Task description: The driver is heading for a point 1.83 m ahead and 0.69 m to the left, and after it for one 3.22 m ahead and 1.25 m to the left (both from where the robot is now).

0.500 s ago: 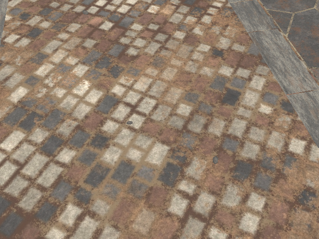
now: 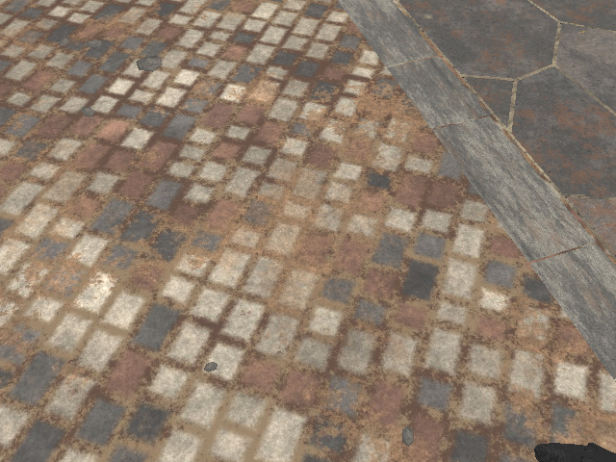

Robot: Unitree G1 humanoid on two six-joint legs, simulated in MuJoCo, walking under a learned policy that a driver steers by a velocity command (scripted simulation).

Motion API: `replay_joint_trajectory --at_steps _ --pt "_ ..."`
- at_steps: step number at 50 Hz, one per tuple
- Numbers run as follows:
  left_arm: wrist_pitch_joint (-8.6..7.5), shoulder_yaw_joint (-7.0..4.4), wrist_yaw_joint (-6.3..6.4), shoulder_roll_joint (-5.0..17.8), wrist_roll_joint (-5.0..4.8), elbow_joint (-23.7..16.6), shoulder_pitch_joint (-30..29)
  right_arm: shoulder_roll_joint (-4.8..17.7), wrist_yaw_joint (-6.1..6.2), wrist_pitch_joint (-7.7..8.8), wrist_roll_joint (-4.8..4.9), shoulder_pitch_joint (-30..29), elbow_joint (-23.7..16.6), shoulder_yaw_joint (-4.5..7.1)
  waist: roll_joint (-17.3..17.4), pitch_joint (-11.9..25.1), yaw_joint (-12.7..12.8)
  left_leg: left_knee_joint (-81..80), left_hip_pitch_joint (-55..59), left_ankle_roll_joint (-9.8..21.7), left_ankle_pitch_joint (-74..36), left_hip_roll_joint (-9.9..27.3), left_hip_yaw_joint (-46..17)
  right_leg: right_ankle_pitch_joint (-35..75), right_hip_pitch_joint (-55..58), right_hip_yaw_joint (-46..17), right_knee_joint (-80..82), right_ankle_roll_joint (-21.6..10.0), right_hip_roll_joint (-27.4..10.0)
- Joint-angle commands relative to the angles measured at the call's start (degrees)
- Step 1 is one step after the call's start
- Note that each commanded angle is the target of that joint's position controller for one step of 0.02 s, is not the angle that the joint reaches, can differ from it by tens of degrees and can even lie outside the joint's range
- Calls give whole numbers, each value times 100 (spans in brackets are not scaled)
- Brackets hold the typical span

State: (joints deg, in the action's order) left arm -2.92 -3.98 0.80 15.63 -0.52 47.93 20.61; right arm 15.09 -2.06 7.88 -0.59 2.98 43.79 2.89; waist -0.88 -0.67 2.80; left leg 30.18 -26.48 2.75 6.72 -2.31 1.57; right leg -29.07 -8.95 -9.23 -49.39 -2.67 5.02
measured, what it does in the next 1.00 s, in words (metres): walks ahead, turning left: right foot, then left foot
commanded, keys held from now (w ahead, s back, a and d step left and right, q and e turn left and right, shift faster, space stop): q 0.90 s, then no key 0.10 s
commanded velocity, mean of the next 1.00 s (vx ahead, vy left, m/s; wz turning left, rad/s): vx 0.09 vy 0.00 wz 0.44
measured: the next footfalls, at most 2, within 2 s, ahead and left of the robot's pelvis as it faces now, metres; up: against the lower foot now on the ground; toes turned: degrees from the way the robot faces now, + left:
right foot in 0.44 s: +0.24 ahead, -0.11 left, +0.00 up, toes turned +18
left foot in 0.84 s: +0.12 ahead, +0.14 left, +0.00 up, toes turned +29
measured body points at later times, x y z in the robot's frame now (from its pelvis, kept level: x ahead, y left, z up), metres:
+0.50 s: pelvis +0.13 -0.01 +0.01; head +0.16 -0.02 +0.46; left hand +0.25 +0.29 -0.07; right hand +0.31 -0.27 -0.10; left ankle +0.09 +0.09 -0.69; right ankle +0.20 -0.12 -0.72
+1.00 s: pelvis +0.12 +0.03 +0.02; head +0.14 +0.08 +0.46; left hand +0.09 +0.36 -0.10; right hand +0.40 -0.13 -0.06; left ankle +0.08 +0.12 -0.72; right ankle +0.18 -0.11 -0.64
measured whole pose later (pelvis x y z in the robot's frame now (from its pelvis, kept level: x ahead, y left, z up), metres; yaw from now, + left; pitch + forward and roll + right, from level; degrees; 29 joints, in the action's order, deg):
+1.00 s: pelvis +0.12 +0.03 +0.02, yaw +31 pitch +2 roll -2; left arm 1.1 -5.4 2.3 19.0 0.3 42.0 8.1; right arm 16.8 0.0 -1.3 -0.2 10.9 35.7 3.5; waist -2.3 -2.4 0.2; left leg 28.5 -17.6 2.6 13.1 -1.4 -2.3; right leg -25.2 -31.1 -0.6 -64.2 3.8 -1.5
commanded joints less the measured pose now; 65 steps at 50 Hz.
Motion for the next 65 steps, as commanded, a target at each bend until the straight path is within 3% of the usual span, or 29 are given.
replay_joint_trajectory --at_steps 1,2,3,5,8,14,18,20,21,22,23,24,25,26,29,33,37,41,42,43,44,45,47,48,55,60,62,64,65 --pt "-187 -91 -24 810 -31 -492 100 792 -15 -73 135 1319 20 229 860 1158 -643 -916 3855 1492 -1749 2215 -3323 -133 -3153 -5 -2840 227 -320" --pt "-190 -81 -2 789 37 -597 -329 678 -15 -136 93 917 -98 160 266 767 -531 -926 3051 1327 -2659 1931 -2599 202 -2962 255 -2601 290 -542" --pt "-189 -103 17 748 147 -695 -587 595 -19 -170 91 760 -114 119 56 493 -433 -981 2470 1287 -3428 1730 -2207 354 -2837 371 -2205 352 -664" --pt "-124 -78 49 489 155 -804 -527 638 13 -187 28 770 -57 109 394 556 -196 -1103 2016 1204 -4074 1407 -1810 572 -2315 404 -1469 433 -771" --pt "-12 -41 140 347 90 -871 -536 1071 113 -293 42 840 -50 261 621 777 -111 -1120 1755 1272 -4394 1329 -1581 765 -2069 555 -543 595 -601" --pt "182 -61 177 395 62 -1050 -1330 1135 295 -626 195 980 -125 332 725 725 -310 -1151 1289 943 -2014 1093 -1804 1751 -1708 433 598 683 -382" --pt "80 -94 111 494 12 -1182 -1648 1118 363 -790 184 992 -232 356 947 540 -379 -905 1438 875 -1071 1045 -2411 1477 -1483 336 1484 644 -230" --pt "-26 -137 65 544 -6 -1089 -1313 1056 400 -849 229 729 -385 340 976 539 -116 -545 1456 666 -1001 859 -2599 2094 -872 403 2616 508 -259" --pt "-64 -187 68 700 31 -1041 -1149 889 418 -861 222 782 -449 291 836 629 -118 -226 1200 431 -548 647 -2530 2714 -266 268 3013 348 -641" --pt "-48 -259 125 1062 146 -1100 -998 562 411 -862 120 1031 -512 193 -92 991 -254 897 545 126 1056 215 -1958 3947 616 -646 2867 -125 -1861" --pt "43 -300 116 1274 318 -1096 -1024 481 392 -816 131 1412 -663 173 -1455 955 -538 1906 -693 -178 3331 -538 -1049 5351 1017 -1926 2856 -1141 -2888" --pt "49 -270 98 1034 261 -1115 -1000 981 366 -777 77 1507 -587 284 -1261 999 -419 3153 -997 -433 3295 -119 -922 5332 869 -2170 2916 -1557 -3164" --pt "43 -180 100 713 222 -1188 -1174 1269 358 -824 143 1427 -488 403 -769 857 -397 3668 -1001 -556 2865 22 -924 5017 671 -1488 2854 -1347 -2741" --pt "66 -141 95 601 181 -1220 -1422 1235 384 -925 162 1423 -405 438 -516 709 -480 3850 -998 -678 2504 111 -864 4625 464 -897 2817 -1061 -2329" --pt "154 -143 124 699 154 -1185 -1552 859 356 -1082 185 1205 -575 349 -691 416 -432 3762 -841 -869 1799 196 -514 4311 -71 -23 3024 -933 -1882" --pt "242 -217 197 872 154 -1111 -1361 635 266 -1065 175 740 -924 244 -870 621 -201 2603 -542 -867 1537 394 -282 4181 235 332 3054 -1062 -2030" --pt "266 -301 131 1107 72 -1075 -1359 725 152 -1081 168 644 -1089 258 -980 691 -144 1598 194 -661 1431 403 23 3937 129 545 2995 -1020 -2221" --pt "256 -311 89 1100 -112 -976 -1384 770 74 -1117 155 1053 -1026 350 -869 632 -419 -171 1238 -180 481 150 297 3196 -143 858 2310 -516 -2135" --pt "249 -265 66 902 -71 -836 -1060 955 126 -1108 135 1252 -983 425 -393 632 -430 -666 1936 30 -286 238 -67 2516 -694 1214 1686 -92 -1885" --pt "248 -138 22 500 219 -991 -972 1662 239 -1083 98 1391 -1096 587 1427 679 -258 -803 2887 618 -2434 1782 -2108 176 -2219 1835 -125 542 -1175" --pt "227 -152 73 594 232 -1265 -1471 1848 196 -975 -84 1315 -1256 567 1795 723 -512 -911 2517 1724 -3128 2594 -3151 -1091 -3110 1113 -1357 717 -544" --pt "236 -222 113 841 117 -1281 -1729 1610 151 -862 -146 1328 -1225 513 1177 772 -684 -1042 2319 1719 -2504 2317 -2837 -823 -3112 656 -1891 652 -649" --pt "308 -272 190 878 64 -1038 -1457 1190 198 -791 23 744 -1213 382 745 575 -336 -968 2113 1071 -1758 1690 -2003 88 -3054 554 -1783 582 -810" --pt "343 -287 211 908 100 -980 -1340 1059 229 -806 91 571 -1230 316 844 566 -256 -962 1948 977 -1858 1574 -1812 373 -2866 586 -1756 631 -804" --pt "350 -130 112 559 47 -944 -1357 903 342 -826 4 606 -1101 201 917 608 -343 -1046 1897 999 -1164 1367 -1638 947 -2020 644 -252 735 -779" --pt "316 -110 47 612 8 -939 -1344 916 249 -846 -5 578 -964 170 952 349 -451 -1046 1476 1084 -396 1376 -1963 713 -1172 756 1001 638 -700" --pt "265 -77 12 498 23 -844 -1125 776 231 -845 52 439 -900 100 825 330 -247 -872 1343 922 -385 1234 -1946 1385 -597 844 2086 533 -639" --pt "202 -61 -3 656 169 -810 -920 539 220 -772 -4 710 -773 9 389 538 -236 -659 971 402 44 898 -1740 3008 438 385 2770 312 -1078" --pt "205 -142 21 1065 178 -828 -961 546 173 -705 -94 990 -756 23 -365 597 -563 -369 750 155 574 444 -1280 3747 606 124 2439 47 -1485"
Velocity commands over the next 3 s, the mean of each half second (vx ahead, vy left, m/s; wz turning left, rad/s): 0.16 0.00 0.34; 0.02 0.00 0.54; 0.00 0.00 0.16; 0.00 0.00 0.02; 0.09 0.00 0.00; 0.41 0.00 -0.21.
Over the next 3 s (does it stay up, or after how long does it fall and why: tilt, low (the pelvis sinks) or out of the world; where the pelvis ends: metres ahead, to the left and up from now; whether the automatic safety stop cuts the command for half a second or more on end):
stays up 0.33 0.16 0.00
